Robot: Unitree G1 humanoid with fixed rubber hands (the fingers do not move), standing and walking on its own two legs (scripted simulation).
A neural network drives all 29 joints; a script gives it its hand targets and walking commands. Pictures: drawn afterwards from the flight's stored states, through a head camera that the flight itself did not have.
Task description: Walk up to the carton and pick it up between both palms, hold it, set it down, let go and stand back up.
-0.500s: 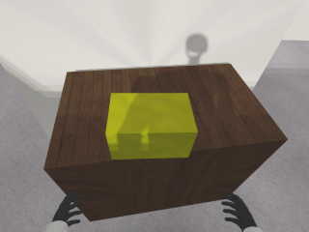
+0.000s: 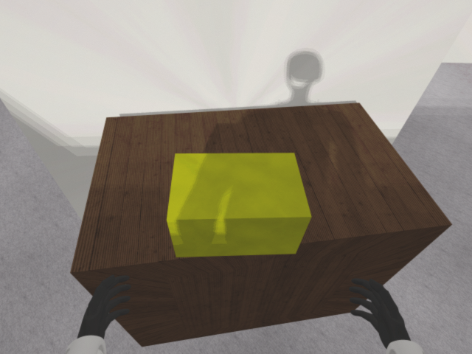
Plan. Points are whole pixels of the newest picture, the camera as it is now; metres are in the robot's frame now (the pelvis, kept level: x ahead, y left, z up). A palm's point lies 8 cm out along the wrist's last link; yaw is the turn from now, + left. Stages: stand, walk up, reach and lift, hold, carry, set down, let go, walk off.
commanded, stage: reach and lift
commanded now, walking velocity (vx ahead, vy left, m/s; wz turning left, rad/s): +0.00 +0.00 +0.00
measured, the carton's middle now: (236, 204) +0.40 +0.02 -0.02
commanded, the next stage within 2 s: none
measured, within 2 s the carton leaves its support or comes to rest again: neither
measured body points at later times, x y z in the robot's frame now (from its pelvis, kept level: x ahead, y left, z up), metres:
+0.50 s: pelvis +0.00 -0.01 +0.00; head -0.02 -0.01 +0.45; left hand +0.19 +0.23 +0.01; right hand +0.22 -0.24 +0.01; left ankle -0.02 +0.13 -0.75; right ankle -0.01 -0.14 -0.75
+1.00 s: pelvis -0.01 +0.00 +0.00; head +0.00 +0.00 +0.45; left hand +0.29 +0.24 +0.07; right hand +0.30 -0.26 +0.06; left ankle -0.02 +0.13 -0.75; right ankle -0.01 -0.14 -0.75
